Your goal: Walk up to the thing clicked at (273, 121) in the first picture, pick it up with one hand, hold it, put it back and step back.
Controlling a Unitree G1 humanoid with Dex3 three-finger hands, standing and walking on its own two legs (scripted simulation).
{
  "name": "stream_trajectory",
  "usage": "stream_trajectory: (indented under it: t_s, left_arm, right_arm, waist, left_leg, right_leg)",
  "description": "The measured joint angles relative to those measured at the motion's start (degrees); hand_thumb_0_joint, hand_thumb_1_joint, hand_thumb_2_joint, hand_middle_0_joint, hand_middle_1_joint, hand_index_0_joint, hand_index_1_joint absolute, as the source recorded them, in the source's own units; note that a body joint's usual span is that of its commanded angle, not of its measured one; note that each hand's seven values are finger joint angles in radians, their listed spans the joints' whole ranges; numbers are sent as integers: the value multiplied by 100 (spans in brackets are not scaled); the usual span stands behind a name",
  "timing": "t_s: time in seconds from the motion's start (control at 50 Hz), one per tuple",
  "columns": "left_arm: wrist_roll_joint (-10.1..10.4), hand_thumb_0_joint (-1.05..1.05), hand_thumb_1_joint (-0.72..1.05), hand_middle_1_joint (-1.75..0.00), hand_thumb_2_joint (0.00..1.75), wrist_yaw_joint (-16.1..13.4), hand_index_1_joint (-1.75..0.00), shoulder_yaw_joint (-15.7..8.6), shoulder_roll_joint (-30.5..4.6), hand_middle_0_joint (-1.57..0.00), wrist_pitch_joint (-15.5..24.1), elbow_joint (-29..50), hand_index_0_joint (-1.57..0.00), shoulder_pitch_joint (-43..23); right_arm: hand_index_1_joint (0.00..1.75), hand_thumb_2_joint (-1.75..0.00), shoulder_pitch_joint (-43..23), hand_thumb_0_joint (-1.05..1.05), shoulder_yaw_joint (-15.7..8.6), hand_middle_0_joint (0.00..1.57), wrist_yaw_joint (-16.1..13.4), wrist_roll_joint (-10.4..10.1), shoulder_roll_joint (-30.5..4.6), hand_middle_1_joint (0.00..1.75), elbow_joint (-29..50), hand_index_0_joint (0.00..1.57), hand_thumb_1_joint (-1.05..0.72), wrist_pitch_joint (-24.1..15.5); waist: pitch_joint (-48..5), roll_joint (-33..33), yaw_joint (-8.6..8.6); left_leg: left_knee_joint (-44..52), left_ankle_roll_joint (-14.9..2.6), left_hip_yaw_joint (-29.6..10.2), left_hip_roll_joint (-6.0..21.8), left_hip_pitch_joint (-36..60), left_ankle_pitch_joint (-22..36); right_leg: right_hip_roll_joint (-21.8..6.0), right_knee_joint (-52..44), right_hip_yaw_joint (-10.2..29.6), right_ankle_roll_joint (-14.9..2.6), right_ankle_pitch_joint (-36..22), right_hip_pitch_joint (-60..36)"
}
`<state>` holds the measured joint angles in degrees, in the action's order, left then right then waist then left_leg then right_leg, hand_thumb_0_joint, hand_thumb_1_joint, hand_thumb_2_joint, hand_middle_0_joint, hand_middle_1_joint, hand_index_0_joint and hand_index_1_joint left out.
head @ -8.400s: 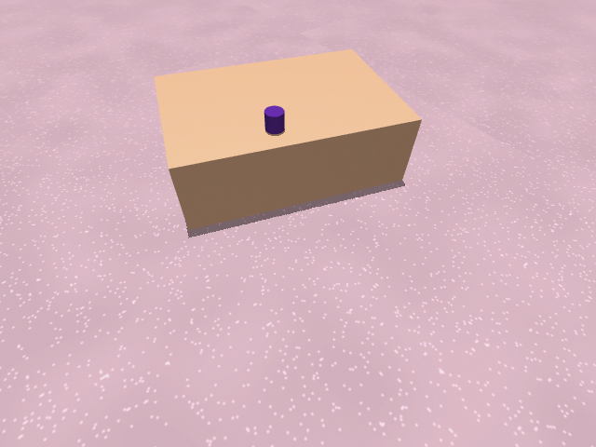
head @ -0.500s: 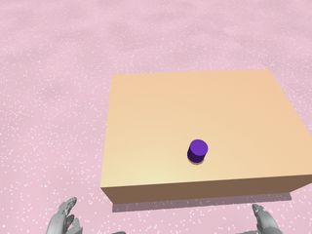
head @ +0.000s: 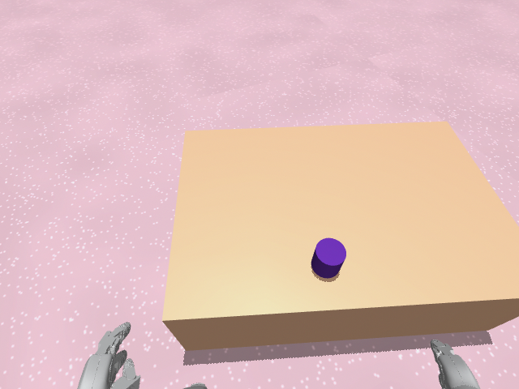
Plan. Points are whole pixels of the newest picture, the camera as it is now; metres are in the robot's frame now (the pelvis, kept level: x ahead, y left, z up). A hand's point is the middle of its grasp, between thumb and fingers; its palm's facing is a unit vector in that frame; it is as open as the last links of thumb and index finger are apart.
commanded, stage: go down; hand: right
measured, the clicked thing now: (328, 258) +0.48 -0.19 -0.33
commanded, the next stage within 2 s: approach in 1.90 s
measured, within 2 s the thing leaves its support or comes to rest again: neither
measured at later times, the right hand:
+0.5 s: hand (448, 314) +0.24 -0.31 -0.05, palm faces +0.19 +0.94 -0.28, open 17.4 cm
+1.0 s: hand (464, 261) +0.32 -0.35 -0.03, palm faces +0.18 +0.98 -0.13, open 17.1 cm
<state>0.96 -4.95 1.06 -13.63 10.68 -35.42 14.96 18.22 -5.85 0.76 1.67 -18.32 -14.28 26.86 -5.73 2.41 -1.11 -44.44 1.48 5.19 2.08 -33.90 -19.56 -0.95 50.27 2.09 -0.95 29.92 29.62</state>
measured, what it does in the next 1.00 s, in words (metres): stands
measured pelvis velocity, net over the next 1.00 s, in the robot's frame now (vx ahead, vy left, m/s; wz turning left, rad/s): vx -0.04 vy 0.01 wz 0.01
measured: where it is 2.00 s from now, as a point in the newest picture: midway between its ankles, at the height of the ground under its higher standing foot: outside the picture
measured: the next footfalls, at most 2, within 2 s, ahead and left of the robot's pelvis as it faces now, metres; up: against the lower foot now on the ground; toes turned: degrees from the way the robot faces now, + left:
none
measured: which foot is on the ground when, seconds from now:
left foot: down 0.00-1.00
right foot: down 0.00-1.00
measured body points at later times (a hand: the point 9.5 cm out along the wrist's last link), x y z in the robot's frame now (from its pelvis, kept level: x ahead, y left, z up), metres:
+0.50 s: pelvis -0.03 +0.01 -0.02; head +0.03 -0.01 +0.43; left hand +0.11 +0.27 -0.10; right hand +0.23 -0.35 -0.03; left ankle +0.02 +0.14 -0.70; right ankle -0.05 -0.10 -0.70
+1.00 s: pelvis -0.04 +0.01 -0.03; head +0.07 -0.02 +0.40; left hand +0.03 +0.29 -0.13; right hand +0.31 -0.40 -0.01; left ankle +0.02 +0.14 -0.70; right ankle -0.05 -0.10 -0.70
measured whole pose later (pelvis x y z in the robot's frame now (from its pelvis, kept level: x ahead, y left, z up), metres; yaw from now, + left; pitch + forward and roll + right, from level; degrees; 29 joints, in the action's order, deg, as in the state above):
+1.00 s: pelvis -0.04 +0.01 -0.03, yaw +1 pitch +17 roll +2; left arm -0.5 -6.2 2.7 -17.4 10.1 -39.7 18.7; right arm -29.0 -32.9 27.6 -3.4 -42.8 -64.3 -9.0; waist -3.8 -1.2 -4.1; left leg -55.3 0.5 4.5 2.5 -53.1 -19.4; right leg -0.7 61.6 1.8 -0.5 30.4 48.6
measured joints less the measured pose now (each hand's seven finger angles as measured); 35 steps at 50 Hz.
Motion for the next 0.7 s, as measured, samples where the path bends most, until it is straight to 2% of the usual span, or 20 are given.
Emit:
stream_trajectory:
  t_s: [0.22, 0.3, 0.38, 0.52, 0.6, 0.7]
  left_arm:
    - [6, 1, 90, -28, 90, -278, -29, 22, -41, -19, 246, 51, -19, 9]
    - [-13, 1, 90, -28, 89, -395, -29, 53, -54, -19, 385, -37, -19, -6]
    - [-24, 1, 90, -28, 89, -488, -28, 108, -53, -19, 450, -180, -20, -72]
    - [-25, 1, 91, -28, 88, -478, -28, 133, -140, -19, 432, -354, -20, -56]
    - [-33, 1, 90, -28, 88, -404, -28, 67, -248, -19, 350, -380, -20, 106]
    - [-54, 1, 90, -28, 89, -281, -28, -20, -352, -19, 198, -412, -20, 349]
  right_arm:
    - [7, -7, 178, -1, -289, 3, 155, -127, -203, 7, 385, 3, 56, -35]
    - [7, -8, -256, -1, -507, 3, 222, -228, -337, 7, 103, 4, 55, -210]
    - [7, -7, -1017, -1, -855, 4, 375, -369, -589, 7, -373, 4, 54, -526]
    - [6, -6, -2448, -1, -1443, 5, 1012, -514, -1203, 6, -1744, 4, 51, -1119]
    - [6, -5, -2945, -1, -1679, 6, 1476, -550, -1469, 6, -2581, 5, 49, -1481]
    - [5, -4, -3395, -1, -2000, 6, 1967, -568, -1652, 5, -3324, 5, 48, -2127]
  waist:
    - [-76, -37, -5]
    - [-33, -81, 5]
    - [68, -175, -8]
    - [129, -190, -168]
    - [101, -137, -238]
    - [137, -146, -217]
  left_leg:
    - [-380, -42, 60, 17, -327, -90]
    - [-496, -58, 94, 40, -447, -99]
    - [-603, -85, 108, 50, -591, -83]
    - [-575, -107, 103, 27, -775, 21]
    - [-565, -94, 38, 24, -909, 59]
    - [-728, -79, -47, 43, -1190, 35]
  right_leg:
    - [2, 390, 74, 33, 82, 348]
    - [20, 508, 114, 46, 77, 485]
    - [27, 613, 134, 69, 55, 633]
    - [7, 638, 128, 83, -16, 835]
    - [9, 622, 62, 61, -36, 941]
    - [30, 746, -18, 34, -5, 1173]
